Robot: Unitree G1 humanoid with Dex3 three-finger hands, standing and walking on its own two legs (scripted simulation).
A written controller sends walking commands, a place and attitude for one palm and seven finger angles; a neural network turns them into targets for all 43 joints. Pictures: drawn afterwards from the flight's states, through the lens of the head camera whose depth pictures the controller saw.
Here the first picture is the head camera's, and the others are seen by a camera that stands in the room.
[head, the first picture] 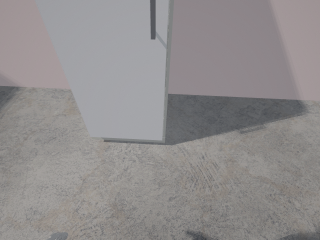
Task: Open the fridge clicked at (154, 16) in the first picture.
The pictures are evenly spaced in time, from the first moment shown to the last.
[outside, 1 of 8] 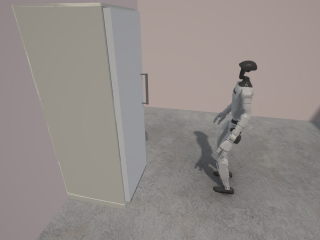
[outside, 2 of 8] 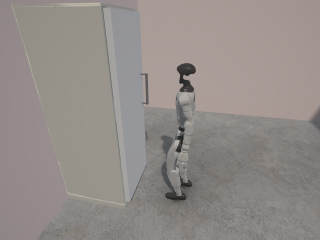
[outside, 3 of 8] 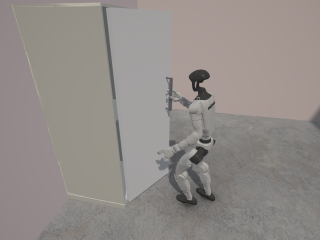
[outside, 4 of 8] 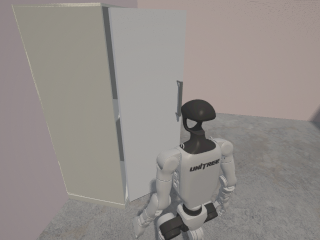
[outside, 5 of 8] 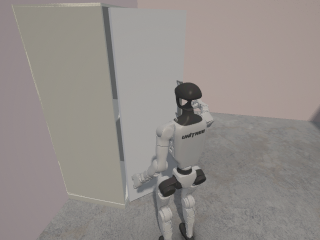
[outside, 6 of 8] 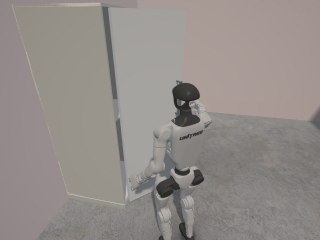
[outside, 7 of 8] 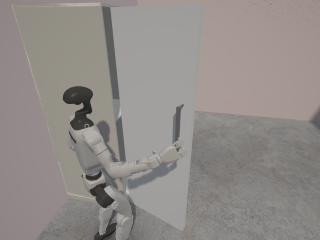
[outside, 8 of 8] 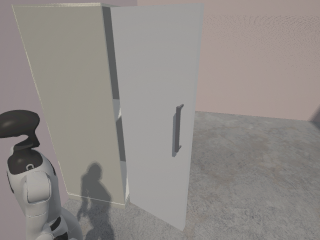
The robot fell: no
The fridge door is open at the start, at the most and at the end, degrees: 0 109 109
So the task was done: yes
